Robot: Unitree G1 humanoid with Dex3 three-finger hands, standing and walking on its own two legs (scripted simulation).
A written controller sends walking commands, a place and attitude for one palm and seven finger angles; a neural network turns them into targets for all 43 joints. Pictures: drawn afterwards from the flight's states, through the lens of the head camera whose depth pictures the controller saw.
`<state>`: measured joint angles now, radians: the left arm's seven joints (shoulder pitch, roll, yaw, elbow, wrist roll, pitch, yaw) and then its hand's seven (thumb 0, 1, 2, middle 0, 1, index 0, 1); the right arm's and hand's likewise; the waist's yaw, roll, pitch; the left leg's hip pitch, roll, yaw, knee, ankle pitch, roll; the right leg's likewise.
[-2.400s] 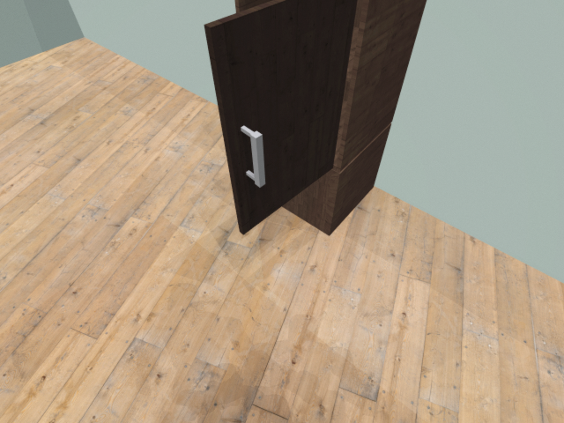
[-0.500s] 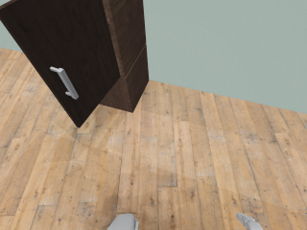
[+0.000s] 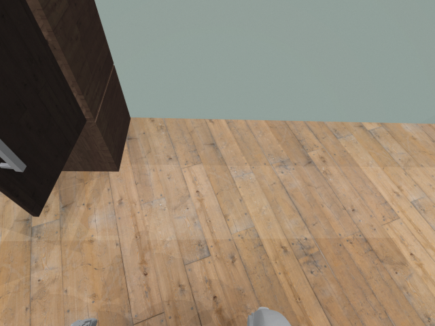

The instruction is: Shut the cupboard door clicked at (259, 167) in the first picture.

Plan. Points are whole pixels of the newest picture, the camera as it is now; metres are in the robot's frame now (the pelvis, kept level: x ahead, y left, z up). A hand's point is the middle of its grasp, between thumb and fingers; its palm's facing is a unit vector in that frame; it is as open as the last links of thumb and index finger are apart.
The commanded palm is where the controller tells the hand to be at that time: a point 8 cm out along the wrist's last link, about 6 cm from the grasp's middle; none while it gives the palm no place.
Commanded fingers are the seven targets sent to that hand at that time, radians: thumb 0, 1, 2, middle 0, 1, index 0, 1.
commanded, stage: walk around to get in front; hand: left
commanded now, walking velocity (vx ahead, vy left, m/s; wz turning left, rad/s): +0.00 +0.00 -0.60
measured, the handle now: out of the picture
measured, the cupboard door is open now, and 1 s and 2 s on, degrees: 84 84 84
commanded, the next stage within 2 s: none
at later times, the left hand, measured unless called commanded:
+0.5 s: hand (159, 313) +0.15 +0.13 -0.17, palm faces -0.27 -0.94 -0.23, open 7.3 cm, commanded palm none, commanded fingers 0.00 0.90 0.90 -0.20 -0.30 -0.20 -0.30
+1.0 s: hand (195, 272) +0.24 +0.07 -0.17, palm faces -0.59 -0.76 -0.27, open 7.4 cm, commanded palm none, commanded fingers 0.00 0.90 0.90 -0.20 -0.30 -0.20 -0.30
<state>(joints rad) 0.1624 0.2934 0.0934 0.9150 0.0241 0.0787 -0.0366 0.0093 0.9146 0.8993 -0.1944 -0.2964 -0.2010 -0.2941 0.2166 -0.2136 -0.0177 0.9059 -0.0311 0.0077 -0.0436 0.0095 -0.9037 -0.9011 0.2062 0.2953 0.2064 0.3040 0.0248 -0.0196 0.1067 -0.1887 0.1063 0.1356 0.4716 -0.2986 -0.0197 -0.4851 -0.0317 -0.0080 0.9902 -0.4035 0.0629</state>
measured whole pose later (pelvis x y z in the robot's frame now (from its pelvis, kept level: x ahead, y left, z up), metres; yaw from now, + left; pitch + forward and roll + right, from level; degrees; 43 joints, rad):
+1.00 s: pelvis +0.03 -0.05 -0.02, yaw -37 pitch +2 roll +0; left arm 0.13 0.26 0.07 0.90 0.02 0.06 -0.04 0.01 0.91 0.90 -0.19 -0.30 -0.20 -0.29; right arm 0.27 -0.24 -0.04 0.91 -0.03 0.02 -0.03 0.01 -0.90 -0.90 0.21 0.30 0.21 0.30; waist -0.01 0.02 0.11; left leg -0.23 0.17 0.25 0.64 -0.40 -0.06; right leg -0.31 -0.02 -0.09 0.61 -0.30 0.00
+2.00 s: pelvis +0.06 -0.11 -0.02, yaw -72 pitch +0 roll -1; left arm 0.11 0.23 0.06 0.89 0.03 0.02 -0.04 0.01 0.91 0.90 -0.19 -0.30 -0.20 -0.29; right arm 0.32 -0.28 -0.04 0.96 -0.03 0.04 -0.01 0.01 -0.90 -0.90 0.21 0.30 0.20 0.30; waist -0.02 0.06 0.08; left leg -0.27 0.17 0.18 0.87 -0.55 -0.06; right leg -0.32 0.00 -0.11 0.66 -0.33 -0.04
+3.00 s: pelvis +0.07 -0.50 -0.03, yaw -102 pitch +0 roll +2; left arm 0.05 0.21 0.05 0.89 0.02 -0.05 -0.03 0.01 0.91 0.90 -0.19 -0.30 -0.20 -0.29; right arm 0.46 -0.18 -0.02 1.10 -0.02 -0.01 -0.01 0.01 -0.91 -0.90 0.20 0.29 0.20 0.30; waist -0.05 0.00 0.12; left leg -0.16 0.15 0.19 1.01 -0.50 -0.06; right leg -0.46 0.01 -0.13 0.72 -0.25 -0.12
